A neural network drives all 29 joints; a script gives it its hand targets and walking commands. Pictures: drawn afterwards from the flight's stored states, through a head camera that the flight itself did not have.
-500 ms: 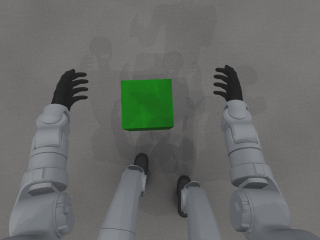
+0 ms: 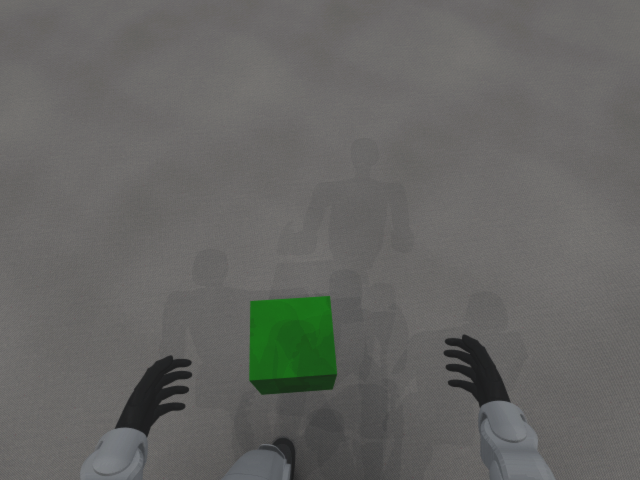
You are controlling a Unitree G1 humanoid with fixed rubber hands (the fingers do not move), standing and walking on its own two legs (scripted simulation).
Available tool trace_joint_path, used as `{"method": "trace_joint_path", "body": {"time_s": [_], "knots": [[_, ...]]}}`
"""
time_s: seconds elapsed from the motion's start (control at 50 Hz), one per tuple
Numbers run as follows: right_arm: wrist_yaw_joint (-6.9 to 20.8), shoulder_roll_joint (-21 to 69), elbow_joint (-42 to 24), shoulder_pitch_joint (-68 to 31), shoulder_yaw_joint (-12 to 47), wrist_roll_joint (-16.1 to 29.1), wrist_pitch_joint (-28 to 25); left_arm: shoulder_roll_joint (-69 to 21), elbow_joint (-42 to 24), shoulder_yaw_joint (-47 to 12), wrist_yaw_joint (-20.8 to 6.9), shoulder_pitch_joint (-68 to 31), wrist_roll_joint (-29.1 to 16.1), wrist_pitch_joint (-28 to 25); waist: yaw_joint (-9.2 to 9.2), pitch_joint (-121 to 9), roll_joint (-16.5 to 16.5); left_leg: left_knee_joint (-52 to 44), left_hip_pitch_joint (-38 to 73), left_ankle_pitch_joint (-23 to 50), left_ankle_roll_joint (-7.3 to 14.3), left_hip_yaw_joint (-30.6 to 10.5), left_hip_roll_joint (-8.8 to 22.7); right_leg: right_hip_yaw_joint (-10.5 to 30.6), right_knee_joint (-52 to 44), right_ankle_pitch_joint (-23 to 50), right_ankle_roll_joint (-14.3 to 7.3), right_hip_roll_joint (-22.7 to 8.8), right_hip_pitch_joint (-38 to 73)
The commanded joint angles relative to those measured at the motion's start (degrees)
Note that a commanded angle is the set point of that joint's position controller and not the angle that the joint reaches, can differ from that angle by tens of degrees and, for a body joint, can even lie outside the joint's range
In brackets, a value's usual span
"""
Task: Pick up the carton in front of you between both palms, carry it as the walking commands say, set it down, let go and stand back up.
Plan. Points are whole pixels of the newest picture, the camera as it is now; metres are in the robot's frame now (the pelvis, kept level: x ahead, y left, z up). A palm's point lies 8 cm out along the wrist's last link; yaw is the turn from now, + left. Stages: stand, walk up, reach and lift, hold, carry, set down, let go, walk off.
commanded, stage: let go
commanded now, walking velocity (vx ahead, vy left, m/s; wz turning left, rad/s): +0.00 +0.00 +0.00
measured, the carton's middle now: (294, 347) +0.41 +0.09 -0.64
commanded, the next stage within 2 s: stand in 0.62 s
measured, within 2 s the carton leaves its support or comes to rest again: neither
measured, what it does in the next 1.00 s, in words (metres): stands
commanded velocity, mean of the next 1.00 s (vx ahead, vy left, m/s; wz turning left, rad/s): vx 0.00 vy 0.00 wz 0.00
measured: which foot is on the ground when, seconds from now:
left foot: down 0.00-1.00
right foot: down 0.00-1.00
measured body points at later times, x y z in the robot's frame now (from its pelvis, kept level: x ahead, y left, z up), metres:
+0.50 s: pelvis +0.02 -0.03 +0.01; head +0.04 -0.02 +0.46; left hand +0.19 +0.21 -0.07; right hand +0.19 -0.26 -0.07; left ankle +0.04 +0.11 -0.73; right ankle -0.05 -0.14 -0.73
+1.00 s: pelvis +0.03 +0.00 +0.00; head +0.04 +0.02 +0.45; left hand +0.17 +0.28 -0.10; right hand +0.16 -0.30 -0.08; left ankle +0.04 +0.11 -0.73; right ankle -0.05 -0.14 -0.73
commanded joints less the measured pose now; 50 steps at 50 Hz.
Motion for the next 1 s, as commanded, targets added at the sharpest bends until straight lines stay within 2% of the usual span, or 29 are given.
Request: {"method": "trace_joint_path", "body": {"time_s": [0.0, 0.06, 0.12, 0.22, 0.32, 0.4, 0.42, 0.44, 0.46, 0.6, 0.62, 0.64, 0.68, 0.72, 0.76, 0.88, 0.98], "knots": [[0.7, -4.9, -6.5, 2.2, 0.2, 0.3, -1.0, 5.4, -6.0, 1.0, 0.2, 1.0, -0.2, -0.8, -1.9, -12.9, -2.2, -2.8, 31.7, 14.5, -2.2, -0.2, -0.4, -2.5, -9.5, 7.8, -0.9, 1.5, -3.9], [1.4, -5.5, -8.0, 5.3, 1.0, 1.1, -0.5, 6.0, -5.8, 1.1, 0.1, 2.3, -0.1, -0.1, -2.89, -7.8, -4.8, -4.0, 35.3, 12.7, -2.1, 0.3, -1.4, -1.8, -12.5, 8.0, -1.3, 0.0, -3.3], [2.1, -5.9, -9.3, 7.2, 2.1, 1.9, 0.6, 6.8, -5.3, 1.7, 0.1, 2.7, 0.3, 1.1, -3.36, -4.0, -5.5, -4.4, 38.4, 12.2, -1.8, 0.9, -2.2, -1.1, -14.6, 8.6, -1.4, -1.2, -3.5], [3.3, -6.5, -11.3, 9.0, 3.2, 3.4, 2.8, 7.2, -4.9, 2.6, 0.3, 3.8, 1.0, 3.3, -3.23, -0.6, -3.9, -4.6, 40.7, 13.0, -1.5, 1.4, -2.8, -0.5, -15.8, 11.6, -1.0, -1.9, -2.0], [3.9, -7.1, -12.1, 9.5, 3.4, 3.9, 4.4, 7.0, -4.5, 3.0, 0.5, 4.5, 1.6, 4.6, -2.86, -0.2, -2.3, -4.8, 39.7, 14.8, -1.2, 1.5, -2.6, -0.4, -14.4, 17.1, 0.0, -1.1, 1.9], [3.9, -7.5, -12.0, 9.9, 3.0, 3.5, 5.1, 6.8, -4.5, 2.7, 0.4, 4.3, 1.5, 4.9, -3.26, -1.0, -2.5, -4.8, 39.6, 16.6, -0.9, 1.3, -2.4, -0.7, -13.2, 20.6, 0.7, -0.2, 3.8], [2.6, -7.4, -8.0, 13.1, 3.0, 3.6, 3.6, 9.3, -6.4, 3.4, 1.8, 3.3, 3.0, 7.5, -2.96, -4.0, -1.4, -3.1, 36.3, 15.3, -1.6, 2.1, -3.9, -0.9, -10.6, 27.4, 1.1, 0.1, 8.3], [2.1, -7.7, -9.4, 12.0, 3.0, 3.8, 3.1, 8.8, -5.6, 2.7, 2.3, 4.2, 2.5, 7.9, -3.75, -4.6, -3.1, -2.9, 35.0, 14.8, -1.3, 2.0, -4.0, -0.8, -9.6, 29.9, 1.4, 0.2, 8.5], [1.8, -7.6, -9.2, 11.8, 3.5, 4.1, 3.0, 8.5, -5.7, 2.4, 2.7, 4.2, 2.1, 8.1, -3.53, -4.8, -3.3, -2.8, 33.9, 14.9, -1.2, 1.9, -4.0, -0.8, -9.1, 30.9, 1.5, 0.2, 8.6], [1.3, -8.5, -8.6, 11.6, 3.0, 3.7, 3.2, 7.8, -5.9, 1.5, 3.4, 3.9, 1.0, 9.2, -3.73, -3.6, -2.8, -2.9, 33.6, 15.9, -1.3, 1.3, -3.1, -1.9, -9.1, 26.2, 0.9, 1.1, 6.6], [-0.1, -14.9, 0.1, 9.7, 1.5, 0.2, 2.7, 14.4, 0.7, 2.6, 5.1, 2.0, 2.4, 5.7, -3.21, -3.1, -8.6, -1.5, 24.8, 10.8, -1.4, -0.2, 3.8, -0.8, -8.8, 12.7, 1.3, -2.1, 6.6], [-0.6, -15.8, 0.3, 10.5, 1.1, 0.3, 2.3, 14.0, 1.2, 2.4, 5.4, 2.7, 3.1, 4.1, -4.37, -2.7, -7.9, -2.0, 23.2, 5.3, -1.1, -1.0, 3.6, 0.7, -9.8, 6.5, 0.8, -2.2, 7.2], [-0.6, -15.3, 2.6, 9.7, 1.4, 0.3, 1.4, 12.9, 2.2, 2.0, 5.1, 2.0, 3.3, 2.1, -4.81, -0.7, -4.0, -3.5, 20.8, -2.7, -1.0, -1.9, 3.5, 2.2, -10.8, -1.2, -0.2, -2.4, 4.8], [-0.3, -15.4, 4.4, 8.4, 1.4, 0.7, 0.4, 13.1, 3.7, 2.3, 4.8, 2.1, 3.4, 1.0, -4.56, -1.0, -0.5, -4.7, 19.3, -4.6, -0.4, -2.9, 4.2, 2.0, -9.4, 0.2, -0.6, -2.2, 6.2], [-0.1, -15.7, 5.8, 7.3, 1.4, 0.8, -0.2, 13.6, 5.3, 2.4, 4.6, 2.9, 3.4, 0.2, -4.08, -2.1, 1.0, -5.1, 18.6, -1.7, 0.2, -3.9, 5.0, 1.8, -7.9, 3.8, -0.6, -2.1, 8.4], [-0.5, -17.1, 9.2, 7.4, 1.4, 1.1, -0.8, 15.1, 9.1, 2.2, 5.3, 4.0, 2.9, -0.8, -4.26, -5.5, 0.9, -3.0, 22.2, 11.0, 0.8, -4.1, 5.7, 2.4, -6.9, 13.3, -0.3, -2.8, 11.1], [-0.8, -18.5, 11.5, 7.5, 1.5, 1.3, -0.8, 15.9, 12.0, 1.9, 5.7, 4.6, 2.7, -0.9, -4.33, -5.8, 0.7, -3.1, 24.2, 14.4, 1.0, -4.6, 6.2, 2.6, -6.9, 15.9, -0.2, -3.0, 11.8]]}}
